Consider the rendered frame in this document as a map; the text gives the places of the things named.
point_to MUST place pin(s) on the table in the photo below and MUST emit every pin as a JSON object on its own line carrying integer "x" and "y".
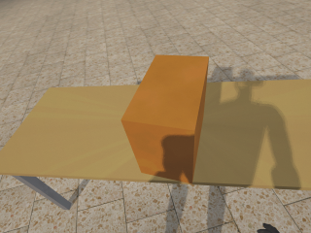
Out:
{"x": 254, "y": 134}

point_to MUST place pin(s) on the carton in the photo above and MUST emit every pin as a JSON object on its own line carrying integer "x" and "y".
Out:
{"x": 163, "y": 120}

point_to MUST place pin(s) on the robot right hand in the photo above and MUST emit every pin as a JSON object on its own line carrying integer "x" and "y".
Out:
{"x": 268, "y": 229}

